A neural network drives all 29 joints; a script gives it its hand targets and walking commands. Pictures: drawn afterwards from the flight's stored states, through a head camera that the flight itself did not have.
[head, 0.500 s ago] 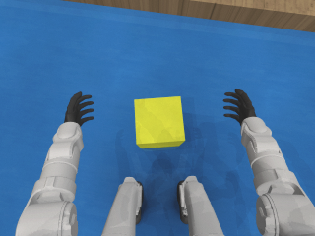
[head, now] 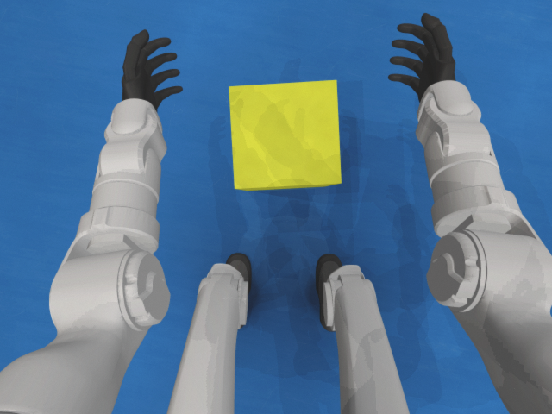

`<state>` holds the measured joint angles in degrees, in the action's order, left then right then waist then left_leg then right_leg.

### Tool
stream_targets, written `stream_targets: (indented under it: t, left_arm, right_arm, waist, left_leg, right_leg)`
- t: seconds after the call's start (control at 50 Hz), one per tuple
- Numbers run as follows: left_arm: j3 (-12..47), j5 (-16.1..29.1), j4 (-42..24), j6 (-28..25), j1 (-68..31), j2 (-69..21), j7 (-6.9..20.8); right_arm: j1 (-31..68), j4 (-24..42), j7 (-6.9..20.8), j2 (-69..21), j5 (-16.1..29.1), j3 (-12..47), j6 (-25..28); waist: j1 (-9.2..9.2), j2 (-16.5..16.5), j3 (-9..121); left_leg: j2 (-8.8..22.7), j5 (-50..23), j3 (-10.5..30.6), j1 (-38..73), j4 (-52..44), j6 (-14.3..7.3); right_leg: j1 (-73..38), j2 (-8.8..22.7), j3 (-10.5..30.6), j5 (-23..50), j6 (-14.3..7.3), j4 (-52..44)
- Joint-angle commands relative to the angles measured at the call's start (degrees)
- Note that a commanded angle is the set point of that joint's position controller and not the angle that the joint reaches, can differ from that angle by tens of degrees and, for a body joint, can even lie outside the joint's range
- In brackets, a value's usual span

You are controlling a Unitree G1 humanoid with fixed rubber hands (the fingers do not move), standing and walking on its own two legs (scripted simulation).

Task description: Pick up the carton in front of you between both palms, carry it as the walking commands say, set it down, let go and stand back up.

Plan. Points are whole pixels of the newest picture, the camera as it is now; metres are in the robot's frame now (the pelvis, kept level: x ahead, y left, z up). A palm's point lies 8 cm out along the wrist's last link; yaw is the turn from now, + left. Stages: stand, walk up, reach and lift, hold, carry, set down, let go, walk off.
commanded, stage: reach and lift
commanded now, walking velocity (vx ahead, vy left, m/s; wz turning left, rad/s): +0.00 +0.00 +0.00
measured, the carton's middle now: (284, 144) +0.49 +0.00 -0.48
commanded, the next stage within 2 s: none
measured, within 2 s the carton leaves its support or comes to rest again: leaves its support in 1.52 s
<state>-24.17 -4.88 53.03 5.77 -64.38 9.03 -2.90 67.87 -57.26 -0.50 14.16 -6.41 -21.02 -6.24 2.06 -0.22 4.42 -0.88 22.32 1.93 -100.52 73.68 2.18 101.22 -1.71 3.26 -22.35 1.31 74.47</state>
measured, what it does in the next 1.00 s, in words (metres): lowers itself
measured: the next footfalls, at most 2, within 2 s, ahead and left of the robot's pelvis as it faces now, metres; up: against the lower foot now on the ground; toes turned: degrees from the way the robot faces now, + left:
none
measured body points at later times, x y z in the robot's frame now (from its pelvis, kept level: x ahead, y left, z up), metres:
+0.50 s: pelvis -0.04 +0.00 -0.19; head +0.32 +0.00 +0.07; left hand +0.49 +0.20 -0.36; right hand +0.51 -0.19 -0.36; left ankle +0.07 +0.13 -0.57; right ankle +0.07 -0.13 -0.57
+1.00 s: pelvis -0.03 +0.00 -0.24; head +0.34 +0.00 +0.02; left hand +0.51 +0.18 -0.42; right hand +0.52 -0.16 -0.43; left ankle +0.07 +0.13 -0.57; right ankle +0.07 -0.12 -0.57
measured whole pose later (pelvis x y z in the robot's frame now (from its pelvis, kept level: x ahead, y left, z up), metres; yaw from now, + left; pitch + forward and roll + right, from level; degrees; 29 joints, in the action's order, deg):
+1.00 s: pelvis -0.03 +0.00 -0.24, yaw +1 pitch +39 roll +1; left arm -4.1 14.3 66.7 0.3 -80.8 17.1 -7.5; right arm 82.0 -68.6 -5.6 20.5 13.1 -1.8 -0.6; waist 0.7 0.3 -17.2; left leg -2.1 34.1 1.9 -130.8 125.6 3.1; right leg 130.9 -1.5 3.0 -35.0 2.4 126.6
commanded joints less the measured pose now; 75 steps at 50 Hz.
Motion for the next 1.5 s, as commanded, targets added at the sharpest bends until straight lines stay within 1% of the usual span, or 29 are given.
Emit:
stream_targets:
  t: [0.0, 0.08, 0.14, 0.22, 0.3, 0.32, 0.34, 0.36, 0.44, 0.52, 0.58, 0.6, 0.62, 0.68, 0.76, 0.82, 0.86, 0.92, 0.98, 1.04, 1.1, 1.14, 1.18, 1.22, 1.24, 1.28, 1.36, 1.42, 1.48]
  left_arm:
    - [1.3, 2.7, -5.3, -5.1, -5.6, 6.2, -1.0]
    - [5.9, 7.3, -9.0, -5.9, -5.4, 9.2, -2.4]
    - [9.8, 10.6, -11.1, -5.5, -6.1, 11.2, -3.3]
    - [12.2, 13.6, -11.9, -4.4, -10.2, 12.8, -3.9]
    - [13.4, 14.1, -5.5, -3.5, -14.2, 12.3, -3.6]
    - [14.5, 14.9, -5.8, -3.3, -16.8, 12.7, -3.6]
    - [14.1, 14.5, -3.4, -2.8, -18.5, 13.2, -3.8]
    - [13.6, 14.1, -3.1, -2.5, -19.9, 13.4, -3.8]
    - [13.2, 14.1, 1.1, -2.1, -26.1, 16.2, -4.2]
    - [13.4, 15.3, 5.8, -2.5, -31.8, 17.5, -4.0]
    - [15.0, 17.2, 6.1, -3.4, -36.0, 18.8, -4.2]
    - [16.3, 17.9, 5.5, -3.8, -37.7, 19.5, -4.4]
    - [16.2, 18.0, 5.1, -4.1, -38.4, 19.8, -4.7]
    - [17.3, 18.2, 6.9, -5.1, -37.0, 19.6, -5.0]
    - [19.6, 20.1, 7.3, -5.5, -33.7, 16.9, -4.8]
    - [21.2, 21.0, 9.2, -6.0, -28.1, 13.7, -4.8]
    - [20.5, 20.0, 10.8, -6.2, -25.9, 12.8, -4.6]
    - [18.2, 18.0, 8.4, -6.7, -25.9, 13.1, -4.7]
    - [16.0, 16.7, 5.9, -7.2, -26.7, 14.6, -5.1]
    - [17.0, 17.1, 4.4, -6.9, -28.9, 14.7, -5.4]
    - [22.1, 20.1, 2.5, -6.1, -34.5, 9.0, -5.0]
    - [24.8, 22.0, 3.7, -5.5, -39.1, 3.1, -4.1]
    - [24.1, 20.0, 7.7, -4.5, -42.7, -3.6, -2.5]
    - [19.7, 13.1, 10.5, -3.5, -43.3, -8.8, -1.3]
    - [22.5, 12.4, 7.1, -2.7, -48.9, -20.8, 1.6]
    - [22.0, 9.3, 4.7, -1.0, -51.7, -35.4, 5.7]
    - [22.4, 9.3, -0.6, 1.9, -50.3, -44.8, 10.8]
    - [23.5, 10.7, -5.5, 2.4, -52.3, -49.1, 11.8]
    - [29.6, 14.6, -13.5, 3.0, -53.9, -54.0, 11.1]
  right_arm:
    - [6.9, 7.4, -2.2, 3.8, 2.3, 3.1, 4.7]
    - [6.7, 11.7, -3.4, 6.7, 7.4, 7.7, 5.5]
    - [7.2, 13.5, -4.0, 9.5, 10.8, 10.5, 5.2]
    - [11.4, 15.2, -4.6, 12.3, 14.1, 12.2, 4.6]
    - [13.6, 5.7, -4.0, 10.5, 14.6, 12.3, 3.4]
    - [16.0, 5.4, -3.8, 10.8, 15.6, 12.8, 3.2]
    - [17.7, 2.9, -3.8, 11.1, 15.6, 12.7, 2.9]
    - [19.7, 2.6, -3.8, 11.4, 15.6, 12.7, 2.7]
    - [26.9, -1.2, -3.9, 13.9, 15.9, 13.7, 2.7]
    - [33.2, -5.0, -4.1, 16.3, 15.6, 14.4, 3.1]
    - [37.1, -4.1, -4.6, 17.9, 16.4, 15.2, 4.1]
    - [38.1, -2.8, -4.7, 18.6, 17.2, 14.9, 4.5]
    - [38.9, -1.6, -4.8, 19.0, 17.9, 15.5, 5.0]
    - [36.5, -3.3, -4.9, 17.5, 18.7, 17.6, 5.4]
    - [32.2, -5.5, -5.0, 14.4, 20.2, 19.6, 5.4]
    - [26.5, -6.8, -5.3, 12.2, 20.7, 20.5, 6.0]
    - [24.4, -8.3, -5.1, 11.8, 19.9, 19.7, 6.5]
    - [25.0, -5.9, -5.2, 11.9, 18.7, 17.0, 7.1]
    - [26.8, -2.2, -5.7, 12.8, 17.9, 15.9, 7.6]
    - [28.5, -2.0, -6.1, 12.1, 17.8, 17.2, 7.3]
    - [33.5, -1.2, -5.7, 7.2, 19.8, 21.6, 6.4]
    - [37.7, -1.6, -4.9, 1.8, 21.2, 24.5, 5.6]
    - [41.9, -4.0, -3.0, -6.8, 20.5, 25.7, 4.5]
    - [42.8, -6.8, -1.2, -13.2, 14.9, 22.2, 3.5]
    - [46.8, -6.2, 2.1, -26.4, 14.3, 23.9, 2.5]
    - [49.4, -2.6, 6.4, -40.3, 11.9, 25.5, 1.2]
    - [46.6, 1.0, 10.8, -50.4, 12.3, 24.5, -0.9]
    - [45.4, 3.9, 12.1, -55.5, 13.5, 23.7, -1.7]
    - [46.5, 12.4, 10.9, -59.7, 16.4, 28.8, -2.2]
  waist:
    - [-0.28, -4.2, 57.0]
    - [-0.57, -3.5, 68.3]
    - [-1.05, -2.7, 73.9]
    - [-1.67, -1.9, 71.9]
    - [-1.69, 0.2, 56.2]
    - [-1.78, 0.5, 56.4]
    - [-1.37, 0.9, 51.4]
    - [-0.77, 1.1, 50.1]
    - [-0.08, -0.7, 47.2]
    - [-0.58, -2.2, 42.6]
    - [-1.38, -2.6, 44.5]
    - [-2.24, -1.5, 45.9]
    - [-1.42, -0.8, 46.2]
    - [-0.30, -0.6, 46.3]
    - [-1.13, -1.7, 50.0]
    - [-1.74, -1.1, 51.7]
    - [-1.45, -0.4, 48.4]
    - [-0.93, 0.1, 45.6]
    - [-0.91, -0.4, 46.7]
    - [-0.99, -1.8, 47.2]
    - [-1.70, -2.5, 45.7]
    - [-1.92, -2.4, 42.7]
    - [-0.96, -1.8, 38.1]
    - [-0.41, -1.2, 33.8]
    - [0.43, -0.9, 33.3]
    - [0.49, -0.2, 36.9]
    - [0.51, 0.2, 41.6]
    - [-0.28, -0.1, 48.3]
    - [-0.98, 0.2, 65.1]
  left_leg:
    - [-3.4, -26.1, -4.6, 11.8, 8.3, 1.3]
    - [-3.2, -34.2, -3.7, 14.9, 16.1, 1.1]
    - [-2.7, -34.5, -3.8, 18.2, 21.7, 1.3]
    - [-2.7, -24.3, -4.9, 16.6, 26.1, 1.7]
    - [-2.4, -17.2, -5.3, 6.3, 29.0, 1.7]
    - [-2.0, -12.2, -5.5, 6.8, 29.6, 1.7]
    - [-1.9, -9.3, -5.5, 5.4, 30.2, 1.6]
    - [-1.8, -7.9, -5.6, 4.8, 30.9, 1.6]
    - [-0.9, -0.5, -6.1, 1.3, 33.7, 1.6]
    - [-0.2, 3.2, -5.5, -0.4, 36.6, 1.3]
    - [0.2, 2.4, -5.0, 2.0, 38.6, 1.1]
    - [0.3, 1.5, -4.6, 4.4, 39.2, 0.9]
    - [0.0, 0.0, -4.8, 4.3, 39.7, 0.8]
    - [-0.1, -5.8, -4.9, 5.7, 41.3, 0.8]
    - [-0.7, -11.9, -5.2, 8.5, 42.8, 1.0]
    - [-1.4, -16.0, -5.0, 9.4, 43.8, 1.1]
    - [-1.7, -16.8, -4.5, 7.3, 44.0, 1.1]
    - [-1.9, -17.3, -3.8, 4.9, 43.6, 0.9]
    - [-2.1, -16.1, -3.8, 3.4, 43.2, 0.8]
    - [-2.0, -12.3, -4.4, 2.0, 42.8, 0.8]
    - [-2.2, -7.2, -4.8, 2.2, 41.9, 0.7]
    - [-2.8, -2.4, -5.1, 2.1, 40.9, 0.2]
    - [-3.3, 2.1, -5.5, 0.8, 40.2, -0.1]
    - [-3.6, 4.4, -5.7, 1.1, 40.6, 0.6]
    - [-4.3, 4.3, -5.8, 1.8, 41.1, 0.1]
    - [-5.2, 0.7, -6.2, 2.2, 41.8, 0.0]
    - [-6.2, -5.8, -8.0, 1.8, 42.0, -0.5]
    - [-6.3, -11.1, -8.3, 3.6, 43.0, -0.8]
    - [-6.4, -19.1, -8.5, 10.7, 44.1, -0.3]
  right_leg:
    - [-26.9, -1.9, -3.0, 32.0, 1.6, 9.4]
    - [-25.2, -1.5, -2.7, 37.9, 1.8, 17.2]
    - [-20.7, -1.3, -3.9, 34.5, 1.6, 21.8]
    - [-16.0, -0.9, -5.2, 23.5, 1.2, 25.2]
    - [-7.5, -0.8, -4.4, 17.1, 1.2, 29.0]
    - [-6.7, -0.8, -4.6, 11.6, 1.2, 29.6]
    - [-2.7, -0.8, -4.7, 7.8, 1.3, 29.9]
    - [-2.3, -0.7, -4.3, 6.4, 1.3, 30.4]
    - [-4.1, 0.2, -4.0, -0.1, 1.5, 33.0]
    - [-3.1, 1.2, -4.0, -4.4, 1.6, 35.5]
    - [-3.9, 1.7, -4.2, -3.4, 1.4, 37.6]
    - [-3.1, 1.7, -4.4, -2.0, 1.4, 38.3]
    - [-3.6, 1.6, -4.2, -0.7, 1.1, 38.9]
    - [-5.5, 1.6, -4.3, 5.1, 1.2, 41.2]
    - [-9.0, 0.8, -5.1, 11.1, 1.3, 42.5]
    - [-8.7, 0.2, -5.1, 14.9, 1.3, 43.4]
    - [-5.2, 0.1, -4.6, 15.1, 1.3, 43.8]
    - [-1.7, -0.1, -4.2, 15.1, 1.4, 43.5]
    - [-2.9, -0.4, -4.1, 15.2, 1.4, 42.8]
    - [-5.5, -0.2, -4.3, 12.6, 1.4, 42.2]
    - [-5.6, -0.3, -4.7, 6.9, 0.9, 40.9]
    - [-4.6, -0.9, -4.8, 1.8, 0.2, 40.0]
    - [-2.7, -1.3, -4.8, -2.9, 0.0, 39.3]
    - [-1.3, -2.1, -5.3, -5.3, 0.8, 39.3]
    - [-1.4, -3.0, -5.3, -5.2, 0.7, 39.8]
    - [-0.9, -4.2, -6.2, -1.7, 0.6, 41.0]
    - [0.3, -5.7, -7.7, 4.2, -0.1, 41.8]
    - [-1.1, -6.0, -8.0, 10.1, -0.4, 42.3]
    - [-10.1, -6.2, -7.8, 18.8, -0.1, 43.2]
